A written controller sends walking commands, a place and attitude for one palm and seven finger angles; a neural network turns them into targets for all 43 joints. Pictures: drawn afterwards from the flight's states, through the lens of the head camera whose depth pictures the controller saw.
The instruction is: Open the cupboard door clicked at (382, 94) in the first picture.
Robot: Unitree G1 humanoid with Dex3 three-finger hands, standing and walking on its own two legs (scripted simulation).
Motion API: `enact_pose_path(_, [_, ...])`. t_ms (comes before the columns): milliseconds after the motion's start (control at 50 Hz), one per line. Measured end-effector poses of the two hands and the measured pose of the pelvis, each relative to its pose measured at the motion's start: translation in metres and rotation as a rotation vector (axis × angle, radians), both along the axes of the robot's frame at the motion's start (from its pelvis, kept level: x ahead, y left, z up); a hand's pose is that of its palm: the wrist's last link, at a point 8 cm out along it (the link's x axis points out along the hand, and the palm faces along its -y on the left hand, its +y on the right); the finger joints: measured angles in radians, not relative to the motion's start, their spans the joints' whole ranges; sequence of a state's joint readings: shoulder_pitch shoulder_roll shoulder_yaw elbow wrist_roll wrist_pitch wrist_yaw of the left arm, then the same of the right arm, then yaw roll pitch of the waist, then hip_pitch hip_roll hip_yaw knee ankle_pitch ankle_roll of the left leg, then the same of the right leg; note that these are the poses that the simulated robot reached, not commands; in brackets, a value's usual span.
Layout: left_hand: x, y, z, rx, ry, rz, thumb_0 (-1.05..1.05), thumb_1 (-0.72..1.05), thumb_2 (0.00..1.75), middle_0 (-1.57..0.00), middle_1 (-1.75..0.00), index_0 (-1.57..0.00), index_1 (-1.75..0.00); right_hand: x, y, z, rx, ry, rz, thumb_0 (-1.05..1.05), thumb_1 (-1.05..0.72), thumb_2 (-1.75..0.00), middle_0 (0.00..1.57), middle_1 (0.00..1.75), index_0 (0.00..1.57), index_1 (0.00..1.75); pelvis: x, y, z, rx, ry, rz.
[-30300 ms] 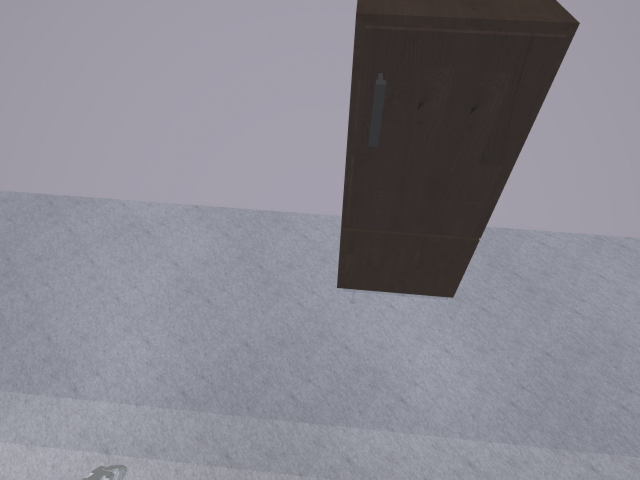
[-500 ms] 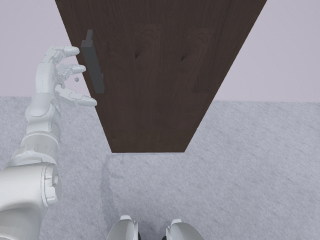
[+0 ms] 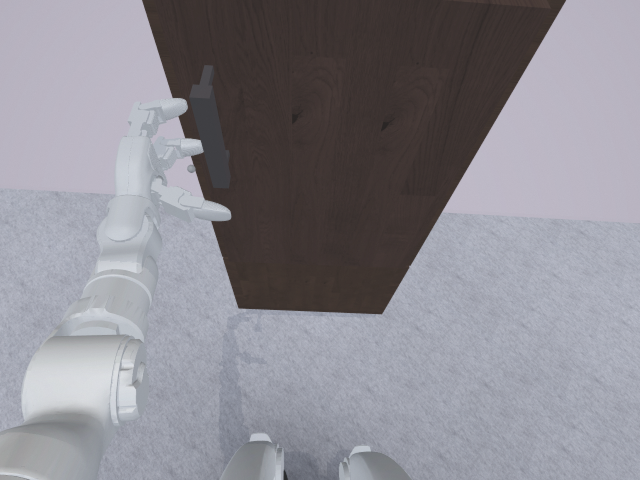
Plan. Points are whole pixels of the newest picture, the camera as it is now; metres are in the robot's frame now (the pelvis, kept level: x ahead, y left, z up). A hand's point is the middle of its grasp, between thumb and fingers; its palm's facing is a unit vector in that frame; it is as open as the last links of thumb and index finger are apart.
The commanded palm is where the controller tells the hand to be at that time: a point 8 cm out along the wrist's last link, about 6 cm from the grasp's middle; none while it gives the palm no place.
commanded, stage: slide the fingers in behind the handle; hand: left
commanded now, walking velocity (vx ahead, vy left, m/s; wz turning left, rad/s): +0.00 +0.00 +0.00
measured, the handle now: (215, 131) +0.54 +0.13 +0.09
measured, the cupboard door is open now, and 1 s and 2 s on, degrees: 1 0 32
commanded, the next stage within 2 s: close the thumb around the handle in 0.24 s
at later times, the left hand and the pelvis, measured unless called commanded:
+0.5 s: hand (209, 168) +0.48 +0.13 +0.08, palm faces -0.04 -1.00 -0.03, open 13.4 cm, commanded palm +0.46 +0.18 +0.08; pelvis -0.01 -0.01 +0.00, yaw -2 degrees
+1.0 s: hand (211, 166) +0.48 +0.13 +0.08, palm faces -0.07 -1.00 -0.02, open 7.1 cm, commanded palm +0.47 +0.18 +0.08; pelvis -0.01 -0.01 +0.00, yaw -2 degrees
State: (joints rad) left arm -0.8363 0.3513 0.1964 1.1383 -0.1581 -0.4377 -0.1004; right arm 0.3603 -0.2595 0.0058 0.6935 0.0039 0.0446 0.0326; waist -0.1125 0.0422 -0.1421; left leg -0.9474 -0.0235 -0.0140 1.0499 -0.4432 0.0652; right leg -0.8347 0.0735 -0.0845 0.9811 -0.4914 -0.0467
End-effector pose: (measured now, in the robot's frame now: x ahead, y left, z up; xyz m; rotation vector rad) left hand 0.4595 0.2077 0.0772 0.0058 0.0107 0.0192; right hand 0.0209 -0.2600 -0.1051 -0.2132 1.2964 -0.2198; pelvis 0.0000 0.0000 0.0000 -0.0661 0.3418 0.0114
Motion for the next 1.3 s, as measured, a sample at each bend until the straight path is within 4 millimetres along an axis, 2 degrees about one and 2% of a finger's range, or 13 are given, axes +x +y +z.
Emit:
enact_pose_path(60, [-0.001,-0.003,0.001,0.012,-0.002,-0.017,-0.01,-0.50,0.30,-0.30,-1.20,-0.06,-1.13,0.001,0.000,-0.001,0.002,-0.004,0.001,0.00,-0.91,-0.90,0.20,0.30,0.20,0.30,0.000,0.000,0.000,0.001,-0.002,0.000])
enact_pose_path(140, [0.002,-0.021,0.003,0.030,-0.009,-0.095,-0.01,-0.50,0.30,-0.30,-1.20,-0.14,-1.15,0.000,0.000,-0.001,0.002,-0.010,-0.006,0.00,-0.91,-0.90,0.20,0.30,0.20,0.30,-0.001,0.000,0.000,0.003,-0.004,-0.004])
enact_pose_path(240, [0.010,-0.037,0.003,-0.016,0.004,-0.086,-0.01,-0.50,0.30,-0.30,-1.20,-0.23,-1.18,-0.005,-0.001,0.000,-0.001,-0.034,-0.034,0.00,-0.91,-0.90,0.20,0.30,0.20,0.30,-0.002,-0.001,0.000,0.012,-0.004,-0.027])
enact_pose_path(440, [0.003,-0.025,0.006,0.026,-0.003,-0.057,-0.01,-0.47,0.31,-0.31,-1.20,-0.29,-1.20,-0.029,-0.001,-0.002,0.026,0.000,-0.078,0.00,-0.91,-0.90,0.20,0.30,0.20,0.30,-0.004,-0.008,0.001,0.024,-0.017,-0.047])
enact_pose_path(600, [0.003,-0.023,0.004,0.014,0.007,-0.059,-0.01,-0.21,0.43,-0.32,-1.23,-0.32,-1.23,-0.038,-0.011,-0.001,-0.004,0.019,-0.073,0.00,-0.91,-0.90,0.20,0.30,0.20,0.30,-0.010,-0.013,-0.001,0.019,-0.010,-0.032])
enact_pose_path(720, [0.006,-0.024,0.005,0.001,0.000,-0.063,-0.01,0.09,0.56,-0.35,-1.27,-0.34,-1.26,-0.037,-0.019,0.001,-0.026,0.002,-0.076,0.00,-0.91,-0.90,0.20,0.30,0.20,0.30,-0.012,-0.014,-0.003,0.020,-0.005,-0.039])
enact_pose_path(860, [0.004,-0.021,0.005,0.007,0.005,-0.065,0.00,0.47,0.72,-0.37,-1.30,-0.37,-1.30,-0.033,-0.018,0.003,-0.023,-0.013,-0.073,0.00,-0.91,-0.90,0.20,0.30,0.20,0.30,-0.011,-0.014,-0.002,0.020,-0.008,-0.040])
enact_pose_path(1160, [0.005,-0.024,0.005,0.002,0.004,-0.089,0.00,0.51,0.76,-0.31,-1.32,-0.33,-1.32,-0.029,-0.008,-0.001,-0.008,-0.027,-0.058,0.00,-0.91,-0.90,0.20,0.30,0.20,0.30,-0.013,-0.009,-0.004,0.015,-0.002,-0.038])
enact_pose_path(1300, [-0.003,-0.027,0.003,-0.009,-0.008,-0.075,0.00,0.54,0.75,-0.29,-1.31,-0.30,-1.31,-0.030,-0.003,0.000,0.008,-0.030,-0.065,0.00,-0.91,-0.90,0.20,0.30,0.20,0.30,-0.012,-0.006,-0.002,0.018,-0.011,-0.046])
